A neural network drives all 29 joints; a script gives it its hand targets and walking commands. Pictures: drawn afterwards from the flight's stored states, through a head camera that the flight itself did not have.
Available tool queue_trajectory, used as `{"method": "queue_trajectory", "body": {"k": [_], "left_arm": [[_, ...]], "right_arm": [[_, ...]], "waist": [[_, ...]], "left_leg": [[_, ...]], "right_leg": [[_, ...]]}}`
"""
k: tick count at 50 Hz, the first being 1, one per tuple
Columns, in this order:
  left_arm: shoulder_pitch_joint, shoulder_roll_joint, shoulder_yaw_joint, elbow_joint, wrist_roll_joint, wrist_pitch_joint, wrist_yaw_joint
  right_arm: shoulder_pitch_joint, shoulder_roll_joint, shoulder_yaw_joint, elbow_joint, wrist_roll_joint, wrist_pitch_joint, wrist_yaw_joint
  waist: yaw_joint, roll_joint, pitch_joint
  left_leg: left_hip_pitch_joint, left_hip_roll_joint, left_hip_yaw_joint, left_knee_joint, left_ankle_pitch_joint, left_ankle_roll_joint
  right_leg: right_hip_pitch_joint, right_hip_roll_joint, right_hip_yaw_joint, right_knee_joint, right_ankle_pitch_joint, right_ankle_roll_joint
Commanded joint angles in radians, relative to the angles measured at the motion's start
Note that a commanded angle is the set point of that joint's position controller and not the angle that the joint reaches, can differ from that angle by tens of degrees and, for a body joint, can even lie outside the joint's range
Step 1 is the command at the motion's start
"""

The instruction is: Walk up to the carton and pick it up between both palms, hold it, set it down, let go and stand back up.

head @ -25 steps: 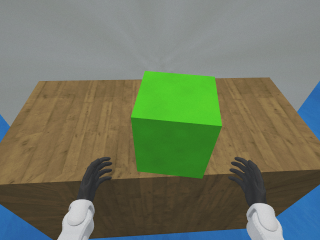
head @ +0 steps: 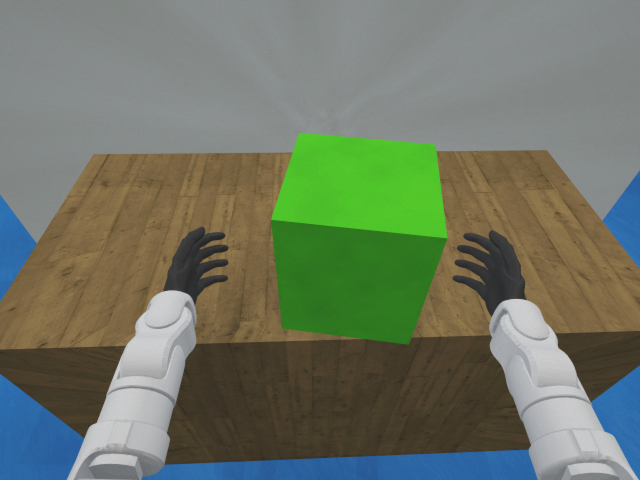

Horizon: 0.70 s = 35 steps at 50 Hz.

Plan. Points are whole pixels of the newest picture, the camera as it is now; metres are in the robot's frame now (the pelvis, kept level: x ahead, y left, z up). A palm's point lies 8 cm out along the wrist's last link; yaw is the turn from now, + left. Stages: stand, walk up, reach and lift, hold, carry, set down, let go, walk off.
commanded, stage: reach and lift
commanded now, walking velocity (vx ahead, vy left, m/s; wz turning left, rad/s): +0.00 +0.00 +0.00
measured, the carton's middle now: (355, 241) +0.48 -0.01 +0.02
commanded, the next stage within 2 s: none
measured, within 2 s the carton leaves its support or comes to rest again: neither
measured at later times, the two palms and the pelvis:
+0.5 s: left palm (181, 224) +0.41 +0.22 +0.12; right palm (507, 231) +0.41 -0.20 +0.12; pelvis +0.00 -0.01 +0.00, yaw +0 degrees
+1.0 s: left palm (190, 165) +0.47 +0.21 +0.17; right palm (510, 176) +0.47 -0.20 +0.17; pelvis +0.01 -0.01 +0.00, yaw +0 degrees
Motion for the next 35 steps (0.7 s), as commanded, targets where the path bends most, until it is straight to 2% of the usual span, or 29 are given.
{"method": "queue_trajectory", "body": {"k": [1,7,15,24,26,35], "left_arm": [[-0.495,0.130,0.025,-0.149,-0.010,-0.040,0.006],[-0.569,0.169,0.057,-0.116,-0.006,0.000,0.005],[-0.677,0.218,0.078,-0.066,-0.020,0.043,-0.002],[-0.858,0.272,0.054,0.024,-0.050,0.060,-0.006],[-0.900,0.285,0.046,0.051,-0.056,0.060,-0.007],[-1.051,0.316,0.023,0.155,-0.065,0.068,-0.003]], "right_arm": [[-0.432,-0.171,-0.047,-0.145,-0.004,-0.018,-0.002],[-0.534,-0.201,-0.035,-0.107,0.019,-0.001,-0.016],[-0.659,-0.230,0.005,-0.072,0.073,0.026,-0.026],[-0.827,-0.267,0.009,0.016,0.088,0.067,-0.032],[-0.867,-0.274,0.004,0.045,0.085,0.077,-0.037],[-1.009,-0.312,-0.007,0.156,0.082,0.101,-0.053]], "waist": [[-0.025,0.065,-0.431],[-0.018,0.060,-0.502],[0.003,0.052,-0.562],[-0.006,0.069,-0.627],[-0.016,0.068,-0.646],[-0.037,0.092,-0.736]], "left_leg": [[0.270,0.029,-0.079,-0.015,0.226,-0.067],[0.296,0.022,-0.074,0.004,0.329,-0.078],[0.272,0.013,-0.059,0.015,0.373,-0.077],[0.229,0.011,-0.054,0.030,0.337,-0.072],[0.216,0.010,-0.057,0.034,0.326,-0.069],[0.210,0.012,-0.069,0.057,0.377,-0.079]], "right_leg": [[-0.096,0.007,0.021,-0.066,0.100,0.001],[-0.056,0.021,0.012,-0.063,0.216,0.017],[-0.020,0.021,0.013,-0.051,0.308,0.035],[-0.051,0.015,0.017,-0.032,0.306,0.041],[-0.052,0.014,0.016,-0.024,0.313,0.045],[-0.057,0.020,0.006,-0.002,0.401,0.047]]}}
